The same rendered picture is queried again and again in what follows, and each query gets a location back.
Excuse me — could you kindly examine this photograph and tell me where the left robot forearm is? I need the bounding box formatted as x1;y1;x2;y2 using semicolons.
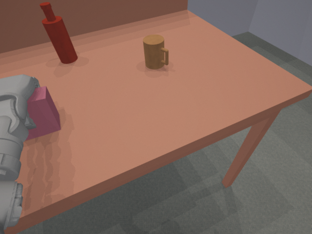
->
0;92;29;180

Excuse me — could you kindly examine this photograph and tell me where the robot left upper arm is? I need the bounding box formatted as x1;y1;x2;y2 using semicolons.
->
0;180;23;234

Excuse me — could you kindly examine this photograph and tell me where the table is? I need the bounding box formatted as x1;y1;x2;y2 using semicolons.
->
0;0;312;234

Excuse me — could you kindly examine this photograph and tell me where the sponge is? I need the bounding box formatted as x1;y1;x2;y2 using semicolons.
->
26;86;61;140

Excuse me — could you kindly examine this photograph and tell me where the left robot hand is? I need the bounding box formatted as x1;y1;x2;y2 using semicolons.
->
0;74;40;130

